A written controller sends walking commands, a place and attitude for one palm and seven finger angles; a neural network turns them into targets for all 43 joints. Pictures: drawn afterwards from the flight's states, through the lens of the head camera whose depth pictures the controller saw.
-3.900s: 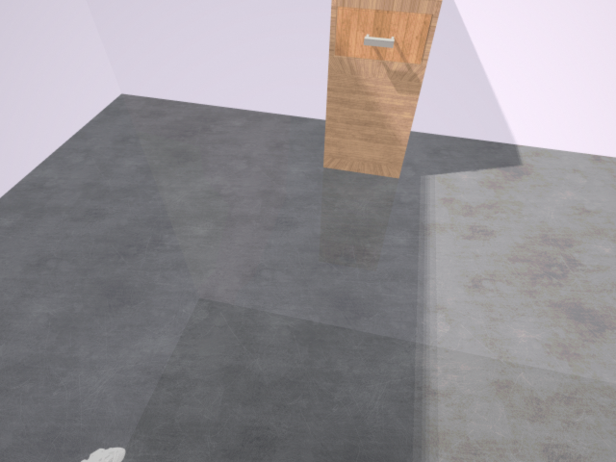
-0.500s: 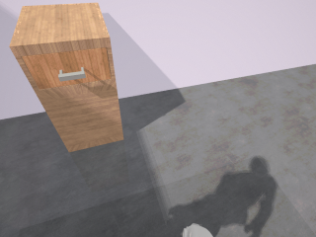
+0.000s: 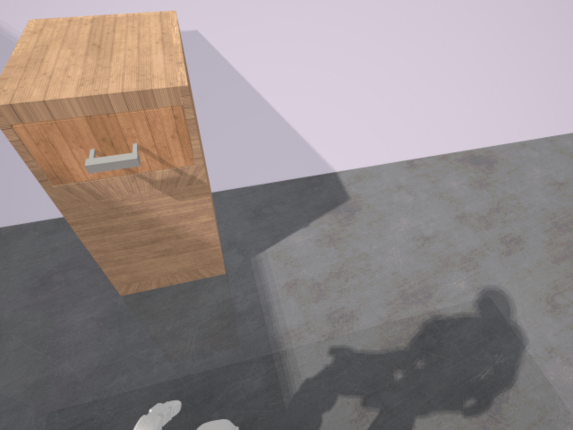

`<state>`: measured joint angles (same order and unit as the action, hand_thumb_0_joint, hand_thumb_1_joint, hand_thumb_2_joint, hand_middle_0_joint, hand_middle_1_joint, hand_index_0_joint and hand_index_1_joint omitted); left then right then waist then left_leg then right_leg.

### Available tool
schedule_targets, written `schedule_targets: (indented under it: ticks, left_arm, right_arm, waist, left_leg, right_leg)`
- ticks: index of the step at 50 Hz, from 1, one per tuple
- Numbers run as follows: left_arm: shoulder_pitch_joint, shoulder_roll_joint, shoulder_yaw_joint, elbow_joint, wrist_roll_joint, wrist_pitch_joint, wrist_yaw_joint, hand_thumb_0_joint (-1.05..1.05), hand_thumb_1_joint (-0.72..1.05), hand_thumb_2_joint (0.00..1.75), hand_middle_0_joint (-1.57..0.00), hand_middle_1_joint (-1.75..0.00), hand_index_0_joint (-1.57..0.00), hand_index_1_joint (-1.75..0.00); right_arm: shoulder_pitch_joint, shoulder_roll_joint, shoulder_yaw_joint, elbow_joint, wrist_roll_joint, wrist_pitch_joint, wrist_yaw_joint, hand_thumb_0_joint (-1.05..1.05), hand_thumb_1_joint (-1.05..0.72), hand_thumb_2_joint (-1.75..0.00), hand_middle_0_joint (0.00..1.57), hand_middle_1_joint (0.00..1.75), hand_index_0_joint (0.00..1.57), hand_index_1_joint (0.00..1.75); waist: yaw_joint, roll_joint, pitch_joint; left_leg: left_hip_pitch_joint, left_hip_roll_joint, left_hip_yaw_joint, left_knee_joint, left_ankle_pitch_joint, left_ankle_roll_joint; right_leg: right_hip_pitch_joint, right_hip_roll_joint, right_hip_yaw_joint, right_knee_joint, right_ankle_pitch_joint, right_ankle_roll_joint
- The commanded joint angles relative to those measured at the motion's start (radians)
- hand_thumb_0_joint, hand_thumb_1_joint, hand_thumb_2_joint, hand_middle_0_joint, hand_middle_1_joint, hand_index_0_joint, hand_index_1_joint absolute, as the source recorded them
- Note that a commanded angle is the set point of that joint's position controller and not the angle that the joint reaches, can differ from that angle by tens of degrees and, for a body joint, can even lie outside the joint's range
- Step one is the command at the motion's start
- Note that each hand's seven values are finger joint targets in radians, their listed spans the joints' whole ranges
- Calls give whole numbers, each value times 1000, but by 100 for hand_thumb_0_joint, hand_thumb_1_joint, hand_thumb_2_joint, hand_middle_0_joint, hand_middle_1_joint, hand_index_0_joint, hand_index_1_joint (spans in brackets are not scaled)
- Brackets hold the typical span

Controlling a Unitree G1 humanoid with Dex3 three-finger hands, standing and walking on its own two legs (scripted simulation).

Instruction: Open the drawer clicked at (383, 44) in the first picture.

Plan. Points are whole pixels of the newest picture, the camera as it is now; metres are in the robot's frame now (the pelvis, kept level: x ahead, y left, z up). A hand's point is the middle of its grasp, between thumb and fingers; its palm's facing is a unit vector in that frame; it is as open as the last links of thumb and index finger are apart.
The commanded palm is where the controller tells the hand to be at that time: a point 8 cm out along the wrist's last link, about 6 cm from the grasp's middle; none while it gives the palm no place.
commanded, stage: turn to face it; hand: left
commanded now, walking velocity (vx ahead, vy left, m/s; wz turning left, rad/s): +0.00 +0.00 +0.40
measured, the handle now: (113, 156) +0.70 +0.44 -0.08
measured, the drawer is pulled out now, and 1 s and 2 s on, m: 0.00 0.00 0.00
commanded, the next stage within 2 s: take the last steps up to it in 0.46 s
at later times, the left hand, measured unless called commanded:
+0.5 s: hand out of the picture +0.03 +0.22 -0.16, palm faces +0.19 -0.94 -0.28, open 7.4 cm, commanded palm none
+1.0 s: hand out of the picture -0.07 +0.13 -0.15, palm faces +0.38 -0.91 -0.17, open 7.4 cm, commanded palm none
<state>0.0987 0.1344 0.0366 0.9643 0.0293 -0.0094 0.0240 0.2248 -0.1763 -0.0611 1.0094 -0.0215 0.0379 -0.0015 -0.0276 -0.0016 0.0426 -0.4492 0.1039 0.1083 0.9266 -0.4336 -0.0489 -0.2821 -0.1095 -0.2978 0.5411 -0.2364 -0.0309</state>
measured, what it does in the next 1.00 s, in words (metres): steps on the spot, turning left: left foot, then right foot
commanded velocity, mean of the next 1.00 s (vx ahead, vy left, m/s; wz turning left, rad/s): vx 0.14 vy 0.02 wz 0.18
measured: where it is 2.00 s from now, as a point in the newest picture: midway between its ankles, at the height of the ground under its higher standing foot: (257, 427)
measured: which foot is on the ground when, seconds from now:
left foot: up 0.00-0.08, down 0.10-0.56, up 0.58-1.00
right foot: down 0.00-0.10, up 0.12-0.54, down 0.56-1.00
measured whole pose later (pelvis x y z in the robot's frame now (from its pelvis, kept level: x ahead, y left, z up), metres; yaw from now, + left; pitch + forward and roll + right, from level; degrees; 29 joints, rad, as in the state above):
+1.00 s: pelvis +0.05 +0.00 +0.02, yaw +16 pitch +0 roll +1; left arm 0.45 0.13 0.03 1.12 0.04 -0.04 0.00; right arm 0.21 -0.21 -0.06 1.05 -0.03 0.03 0.03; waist 0.07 -0.01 0.01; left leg -0.35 0.08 0.08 0.69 -0.34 -0.01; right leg -0.09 -0.08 -0.18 0.35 -0.26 0.00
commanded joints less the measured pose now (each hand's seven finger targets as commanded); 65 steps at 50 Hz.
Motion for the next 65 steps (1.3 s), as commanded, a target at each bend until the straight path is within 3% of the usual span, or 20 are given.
schedule_targets:
  ticks: [1, 3, 5, 6, 11, 20, 26, 28, 29, 30, 33, 44, 48, 51, 52, 54, 55, 57, 61, 65]
  left_arm:
    - [67, 208, 58, -42, 2, 7, 14, 0, 90, 90, -20, -30, -20, -30]
    - [75, 202, 60, -53, -10, 19, 8, 0, 90, 90, -20, -30, -20, -30]
    - [48, 119, 38, -119, -16, 31, -6, 0, 90, 90, -20, -30, -20, -30]
    - [17, 140, 40, -124, -6, 38, -1, 0, 90, 90, -20, -30, -20, -30]
    - [128, 157, 50, -41, -9, 34, -13, 0, 90, 90, -20, -30, -20, -30]
    - [114, 146, 33, -43, -15, 42, 0, 0, 90, 90, -20, -30, -20, -30]
    - [249, 139, 24, -1, -21, 15, 11, 0, 90, 90, -20, -30, -20, -30]
    - [246, 259, 39, 2, -4, -5, 23, 0, 90, 90, -20, -30, -20, -30]
    - [249, 282, 43, -16, -6, -6, 18, 0, 90, 90, -20, -30, -20, -30]
    - [226, 251, 43, -11, -6, -5, 21, 0, 90, 90, -20, -30, -20, -30]
    - [197, 181, 27, -6, -6, -21, 10, 0, 90, 90, -20, -30, -20, -30]
    - [388, 171, 27, 101, 3, -56, -5, 0, 90, 90, -20, -30, -20, -30]
    - [384, 178, 32, 130, 5, -50, -7, 0, 90, 90, -20, -30, -20, -30]
    - [341, 168, 32, 139, -6, -40, -10, 0, 90, 90, -20, -30, -20, -30]
    - [335, 137, 25, 135, -7, -36, -13, 0, 90, 90, -20, -30, -20, -30]
    - [286, 48, 5, 84, -7, -37, -22, 0, 90, 90, -20, -30, -20, -30]
    - [223, 75, 8, 56, 0, -31, -17, 0, 90, 90, -20, -30, -20, -30]
    - [184, 83, 19, 69, -2, -30, -29, 0, 90, 90, -20, -30, -20, -30]
    - [250, 44, 19, 94, -2, -17, -37, 0, 90, 90, -20, -30, -20, -30]
    - [145, 53, 15, 51, -5, -13, -38, 0, 90, 90, -20, -30, -20, -30]
  right_arm:
    - [55, -34, -4, -67, 3, -12, 14, 0, -90, -90, 20, 30, 20, 30]
    - [89, -81, -14, -69, -1, -20, 16, 0, -90, -90, 20, 30, 20, 30]
    - [146, -253, -45, -99, -13, -29, 9, 0, -90, -90, 20, 30, 20, 30]
    - [129, -265, -49, -87, -14, -31, -5, 0, -90, -90, 20, 30, 20, 30]
    - [-29, -188, -18, -123, 2, -52, -19, 0, -90, -90, 20, 30, 20, 30]
    - [15, -199, -29, -81, 1, -30, -14, 0, -90, -90, 20, 30, 20, 30]
    - [-40, -187, -31, -72, 10, -21, -5, 0, -90, -90, 20, 30, 20, 30]
    - [-16, -74, -11, -87, 24, -24, 6, 0, -90, -90, 20, 30, 20, 30]
    - [-62, -98, -15, -105, 13, -8, 4, 0, -90, -90, 20, 30, 20, 30]
    - [-69, -109, -22, -98, 3, 7, 4, 0, -90, -90, 20, 30, 20, 30]
    - [-21, -97, -23, -40, -6, -1, 20, 0, -90, -90, 20, 30, 20, 30]
    - [-107, -60, -8, -50, -4, -35, 33, 0, -90, -90, 20, 30, 20, 30]
    - [-106, -42, 3, -52, 2, -50, 34, 0, -90, -90, 20, 30, 20, 30]
    - [18, -52, 9, -8, 3, -68, 22, 0, -90, -90, 20, 30, 20, 30]
    - [97, -83, 3, 23, 4, -77, 11, 0, -90, -90, 20, 30, 20, 30]
    - [308, -239, -34, 73, -7, -80, -9, 0, -90, -90, 20, 30, 20, 30]
    - [307, -237, -30, 76, -4, -76, -16, 0, -90, -90, 20, 30, 20, 30]
    - [188, -136, -6, 50, -1, -83, -21, 0, -90, -90, 20, 30, 20, 30]
    - [128, -87, 4, 33, 1, -111, -27, 0, -90, -90, 20, 30, 20, 30]
    - [165, -98, 0, 58, -3, -112, -26, 0, -90, -90, 20, 30, 20, 30]
  waist:
    - [15, -125, -39]
    - [-8, -31, -59]
    - [-48, 380, -38]
    - [-56, 305, -55]
    - [27, 142, -98]
    - [-8, 142, -76]
    - [53, 104, -112]
    - [40, -230, -88]
    - [74, -278, -67]
    - [64, -298, -28]
    - [34, -130, 79]
    - [99, -138, 62]
    - [89, -164, 59]
    - [22, -118, 31]
    - [-11, -18, 3]
    - [-87, 273, -20]
    - [-88, 271, 6]
    - [-41, 169, 108]
    - [30, 87, 59]
    - [17, 101, 71]
  left_leg:
    - [103, -7, 25, -189, 73, 9]
    - [248, -11, 21, -398, 216, 18]
    - [274, 331, -474, -652, 494, 211]
    - [245, 340, -509, -673, 438, 253]
    - [309, 165, -225, -619, 570, 186]
    - [344, 176, -276, -623, 516, 226]
    - [211, 103, -266, -510, 466, 160]
    - [-15, -93, -83, -287, 90, 33]
    - [-6, -101, -109, -125, -111, 26]
    - [-27, -84, -142, -4, -96, 30]
    - [-102, -48, -119, 145, 76, 21]
    - [-114, -11, -45, -126, 114, 20]
    - [10, -33, -9, -275, 78, 45]
    - [304, -70, 63, -478, 184, 50]
    - [450, -45, 27, -528, 156, 56]
    - [599, 310, -445, -716, 5, 207]
    - [524, 330, -477, -748, -83, 234]
    - [374, 268, -373, -773, -29, 229]
    - [324, 193, -174, -756, 328, 220]
    - [366, 180, -111, -718, 519, 223]
  right_leg:
    - [8, -270, 152, -159, 122, -67]
    - [-56, -222, 105, -19, 34, -8]
    - [-281, -8, 92, 385, -402, 107]
    - [-287, -1, 213, 538, -400, 92]
    - [-269, -3, 270, 605, -133, 107]
    - [-177, 29, 256, 331, -218, 109]
    - [113, 57, 229, -108, 15, 88]
    - [238, -241, 528, -267, 159, -20]
    - [110, -336, 589, -319, 92, -109]
    - [55, -308, 589, -351, -34, -117]
    - [57, -207, 445, -360, -132, -67]
    - [224, -226, 407, -407, -155, -104]
    - [174, -216, 375, -375, -116, -111]
    - [21, -143, 275, -260, -141, -63]
    - [-61, -96, 237, -148, -132, -36]
    - [-357, 58, 121, 334, -330, 29]
    - [-394, 32, 207, 483, -348, 13]
    - [-407, -22, 260, 586, -200, 7]
    - [-287, -30, 246, 485, -78, 38]
    - [-256, -13, 213, 284, -46, 44]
